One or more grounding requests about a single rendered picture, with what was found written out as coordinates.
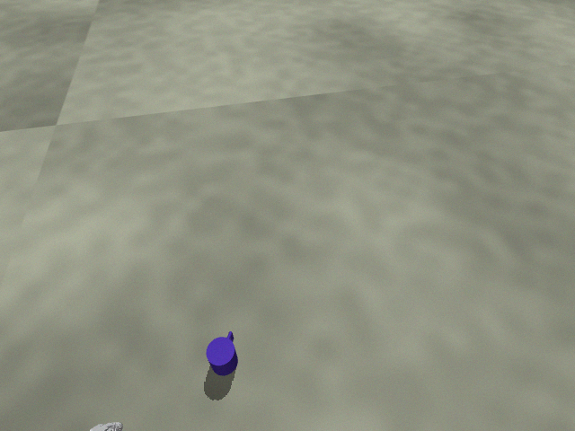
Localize mug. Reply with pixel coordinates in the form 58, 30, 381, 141
206, 331, 238, 375

